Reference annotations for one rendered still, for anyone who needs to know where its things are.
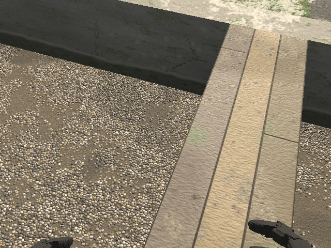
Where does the right robot hand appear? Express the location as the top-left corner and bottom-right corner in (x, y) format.
(248, 220), (313, 248)

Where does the left robot hand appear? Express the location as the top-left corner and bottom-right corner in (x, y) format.
(31, 237), (73, 248)

